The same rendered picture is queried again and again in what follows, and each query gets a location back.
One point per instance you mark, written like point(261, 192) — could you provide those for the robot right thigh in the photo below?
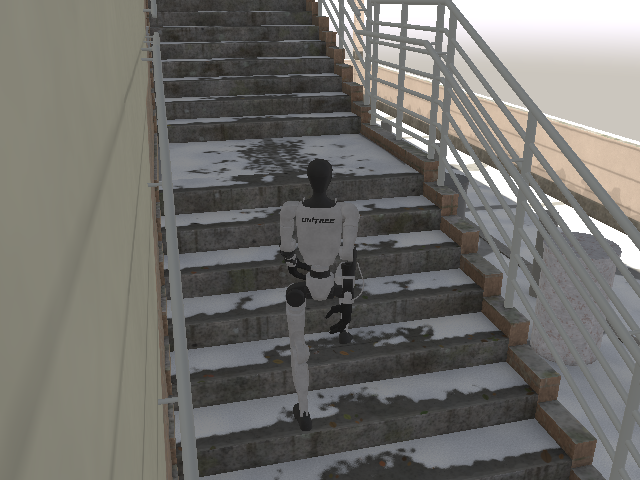
point(337, 282)

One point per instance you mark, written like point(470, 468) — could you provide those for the right robot hand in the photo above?
point(346, 310)

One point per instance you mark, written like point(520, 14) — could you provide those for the right robot forearm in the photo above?
point(348, 279)

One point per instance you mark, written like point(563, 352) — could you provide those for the right robot shin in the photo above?
point(340, 301)

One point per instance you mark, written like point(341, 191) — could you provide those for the left robot hand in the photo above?
point(295, 273)

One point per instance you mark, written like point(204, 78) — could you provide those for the robot left upper arm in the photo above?
point(287, 213)

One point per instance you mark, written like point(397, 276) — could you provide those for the left robot forearm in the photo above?
point(289, 257)

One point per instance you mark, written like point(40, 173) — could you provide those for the robot right upper arm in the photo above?
point(350, 228)

